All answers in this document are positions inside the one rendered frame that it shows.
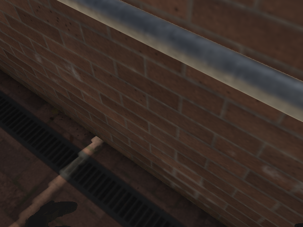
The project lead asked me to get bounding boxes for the robot left hand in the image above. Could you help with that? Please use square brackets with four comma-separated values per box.
[25, 201, 78, 227]

